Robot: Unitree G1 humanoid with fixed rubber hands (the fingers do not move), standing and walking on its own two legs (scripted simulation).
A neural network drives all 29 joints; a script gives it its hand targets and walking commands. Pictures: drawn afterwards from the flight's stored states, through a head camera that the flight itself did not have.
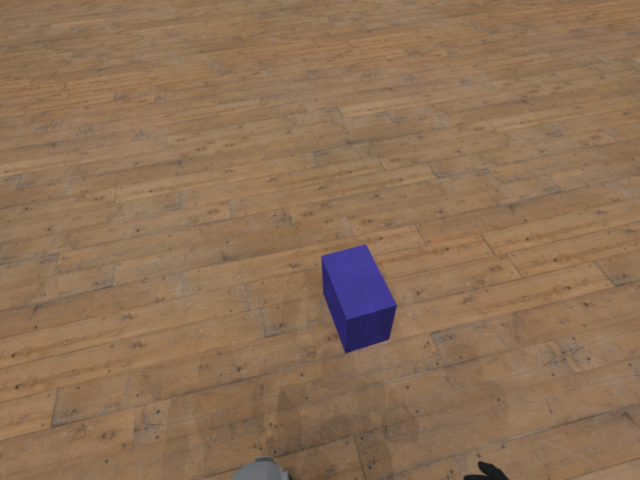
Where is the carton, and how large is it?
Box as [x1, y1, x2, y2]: [321, 244, 396, 352]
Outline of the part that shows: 365,244 321,256 323,293 345,352 388,339 396,304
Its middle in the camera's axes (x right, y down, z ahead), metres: +0.13 +0.19 +1.31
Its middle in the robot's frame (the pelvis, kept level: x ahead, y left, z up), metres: +0.78 -0.04 -0.66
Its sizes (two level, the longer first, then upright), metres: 0.252 0.160 0.234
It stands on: the floor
